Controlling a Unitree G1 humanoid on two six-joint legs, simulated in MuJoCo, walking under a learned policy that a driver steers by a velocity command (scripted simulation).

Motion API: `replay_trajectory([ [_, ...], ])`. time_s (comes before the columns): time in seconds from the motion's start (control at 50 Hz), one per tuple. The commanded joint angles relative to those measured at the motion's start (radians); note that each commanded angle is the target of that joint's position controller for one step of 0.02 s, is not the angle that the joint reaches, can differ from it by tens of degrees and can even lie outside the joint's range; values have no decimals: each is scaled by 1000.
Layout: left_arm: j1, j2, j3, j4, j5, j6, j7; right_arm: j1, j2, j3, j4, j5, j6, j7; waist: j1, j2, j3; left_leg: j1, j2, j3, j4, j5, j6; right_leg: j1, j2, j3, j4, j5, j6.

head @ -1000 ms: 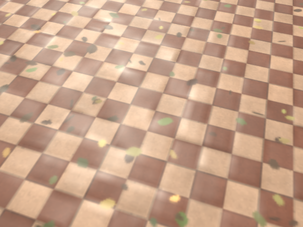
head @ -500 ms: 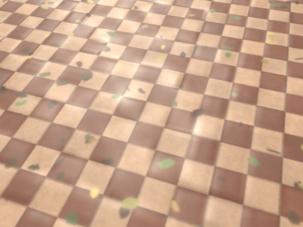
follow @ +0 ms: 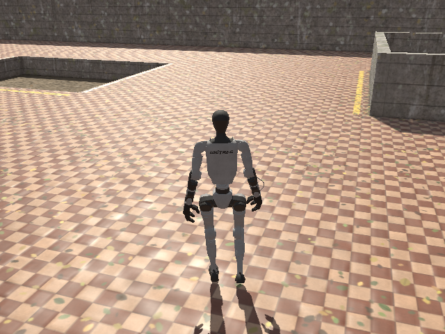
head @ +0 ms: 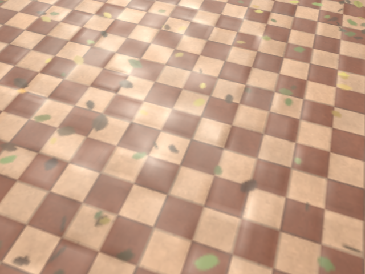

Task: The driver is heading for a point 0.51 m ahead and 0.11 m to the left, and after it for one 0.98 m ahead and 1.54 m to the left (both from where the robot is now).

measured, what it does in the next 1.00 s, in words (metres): walks ahead, turning left: right foot, then left foot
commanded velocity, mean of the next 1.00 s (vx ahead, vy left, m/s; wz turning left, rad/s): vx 0.40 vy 0.00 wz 0.26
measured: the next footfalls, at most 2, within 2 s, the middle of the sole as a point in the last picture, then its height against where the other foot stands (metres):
right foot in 0.44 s outside the picture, level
left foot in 0.94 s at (165, 244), level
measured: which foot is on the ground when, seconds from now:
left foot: down 0.00-0.46, up 0.48-0.92, down 0.94-1.00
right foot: up 0.00-0.42, down 0.44-0.94, up 0.96-1.00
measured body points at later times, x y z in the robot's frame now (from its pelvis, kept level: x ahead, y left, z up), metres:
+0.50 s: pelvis +0.27 -0.04 -0.01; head +0.31 -0.04 +0.44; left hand +0.44 +0.20 -0.12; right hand +0.21 -0.27 -0.16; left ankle +0.09 +0.06 -0.68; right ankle +0.37 -0.11 -0.74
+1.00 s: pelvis +0.47 +0.00 -0.02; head +0.50 +0.02 +0.43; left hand +0.44 +0.26 -0.16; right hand +0.67 -0.20 -0.14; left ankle +0.54 +0.07 -0.74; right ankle +0.39 -0.13 -0.66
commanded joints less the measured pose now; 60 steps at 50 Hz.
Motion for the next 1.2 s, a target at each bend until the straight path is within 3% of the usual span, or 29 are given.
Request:
replay_trajectory([
  [0.02, 65, 37, 11, -36, 22, 15, -15, 91, -44, 0, 7, 9, -21, -8, 13, 82, -30, 127, 259, -299, -322, 47, 98, -169, -83, 39, -4, 75, 12],
  [0.1, -48, 43, 12, -78, 24, 40, -26, 184, -93, -7, 39, 12, -37, -11, 11, 72, 0, 148, 236, -227, -363, 149, 110, -270, -107, 3, -95, 171, 49],
  [0.2, -248, 44, 4, -147, 11, 39, -29, 274, -85, 3, 57, 12, -33, -12, -37, 73, 34, 234, 212, -175, -373, 257, 96, -351, -103, -34, -332, 310, 76],
  [0.32, -397, 43, -7, -204, 7, 27, -27, 365, -93, 6, 92, 1, -29, -24, -79, 88, 52, 400, 247, -148, -321, 415, 103, -341, -55, -72, -531, 314, 39],
  [0.38, -375, 62, 0, -215, 6, 13, -22, 344, -109, 2, 97, -5, -24, -32, -45, 91, 43, 444, 271, -158, -223, 624, 93, -250, -20, -74, -596, 211, 0],
  [0.42, -166, 94, 19, -152, 8, -3, -7, 297, -131, -4, 89, -5, -20, -30, 49, 85, -63, 409, 237, -144, 7, 811, 66, 17, 42, -94, -677, 185, -33],
  [0.44, 11, 137, 36, -100, 26, -16, 5, 279, -119, 1, 75, 7, -20, -26, 118, 49, -170, 260, 192, -121, 219, 653, 48, 287, -22, -32, -704, 230, -63],
  [0.46, 146, 247, 63, -91, 56, -22, 16, 328, -36, 22, 33, 44, -21, -16, 122, -114, -325, -47, 76, -61, 566, 193, 6, 593, -317, 333, -743, 103, -134],
  [0.48, 114, 263, 70, -94, 33, -5, 3, 392, -54, 9, 45, 47, -14, -21, 80, -200, -395, -225, -32, -114, 789, -348, 5, 640, -452, 646, -865, 95, -199],
  [0.5, -2, 196, 54, -117, 13, 3, -2, 318, -106, -8, 42, 25, -3, -25, 40, -65, -246, -276, 47, -176, 835, -271, 15, 493, -408, 517, -883, 16, -167],
  [0.52, -85, 122, 33, -131, 6, -1, -4, 250, -82, -5, 26, 18, -4, -18, 24, -12, -116, -280, 84, -174, 797, -194, 13, 337, -366, 380, -931, 20, -138],
  [0.54, -120, 85, 23, -128, 9, -8, -3, 231, -54, -3, 23, 15, 2, -14, -2, -9, -50, -254, 115, -170, 741, -148, 12, 239, -318, 273, -972, 58, -94],
  [0.56, -117, 65, 16, -115, 6, -15, 3, 225, -50, -7, 18, -2, 14, -7, -22, -39, -21, -227, 133, -168, 706, -126, 5, 179, -283, 192, -990, 119, -67],
  [0.6, -78, 61, 13, -97, 3, -31, 10, 237, -28, -9, 16, -10, 40, 7, -43, -49, -23, -206, 137, -154, 698, -93, -8, 149, -260, 97, -1004, 221, -52],
  [0.68, -34, 91, 16, -84, -2, -49, 19, 152, -18, -10, -29, -9, 61, 10, -67, -45, -6, -281, 129, -104, 613, -2, -40, 170, -245, -94, -941, 755, -55],
  [0.74, -42, 91, 11, -88, -4, -37, 27, 46, -3, 4, -76, -5, 60, 19, -55, -82, 3, -230, 104, -43, 381, 113, -47, 154, -197, -203, -907, 816, -42],
  [0.78, -19, 112, 15, -84, -7, -30, 34, -11, 0, 11, -99, -7, 61, 26, -30, -83, -10, -188, 81, -4, 262, 166, -41, 192, -205, -230, -879, 844, -43],
  [0.82, 1, 129, 21, -80, -8, -19, 41, -19, -16, 10, -114, -14, 62, 27, -23, -88, -34, -161, 65, 14, 207, 140, -25, 256, -231, -235, -822, 880, -43],
  [0.88, -15, 155, 35, -90, -9, 4, 53, 44, -60, -6, -115, -24, 57, 24, -50, -102, -74, -87, 23, 21, 154, 6, 22, 314, -264, -230, -652, 987, -34],
  [0.9, -22, 163, 40, -97, -9, 14, 53, 96, -74, -15, -105, -26, 49, 19, -69, -83, -106, -34, 1, 20, 105, -7, 42, 320, -262, -232, -528, 963, -24],
  [0.92, -29, 173, 44, -105, -11, 26, 48, 174, -95, -25, -87, -31, 34, 10, -116, -23, -152, 80, -6, -3, -10, 119, 68, 279, -235, -249, -333, 837, 15],
  [0.94, 8, 159, 42, -138, -10, 30, 42, 213, -205, -52, -95, -33, 21, -3, -119, 127, -228, 266, 188, -239, -9, 581, 122, 91, -161, -257, -53, 393, 67],
  [0.96, 71, 89, 32, -182, -17, 46, 36, 178, -297, -79, -118, 0, 42, -8, -45, 265, -321, 441, 437, -622, -1, 1034, 335, -183, 50, -160, 255, -340, 118],
  [0.98, 43, 99, 24, -180, 3, 59, 33, 190, -287, -79, -138, 32, 61, -10, -80, 125, -365, 395, 438, -616, -66, 832, 371, -227, 4, 1, 279, -315, 122],
  [1.02, -75, 98, 25, -196, 0, 63, 36, 64, -165, -46, -152, 23, 80, -24, -45, 23, -119, 153, 325, -474, -153, 445, 275, -269, -52, 25, 164, -165, 119],
  [1.04, -95, 115, 30, -211, 14, 69, 38, 45, -137, -38, -152, 23, 84, -29, -25, 45, -84, 100, 266, -429, -170, 380, 222, -250, -67, 33, 83, -112, 118],
  [1.08, -56, 110, 30, -201, 28, 95, 36, 32, -133, -34, -163, 13, 79, -27, -5, 62, -114, 61, 212, -386, -177, 368, 183, -188, -47, 25, 39, -59, 119],
  [1.12, -52, 97, 26, -209, 18, 108, 33, 42, -169, -44, -169, 8, 70, -19, -1, 57, -149, 71, 195, -388, -176, 354, 168, -181, -36, 32, -5, -43, 125],
  [1.2, -132, 117, 29, -249, 15, 124, 36, 60, -194, -52, -182, 8, 83, -18, -31, 107, -142, 88, 173, -457, -216, 48, 136, -226, -31, 54, -108, -21, 141],
])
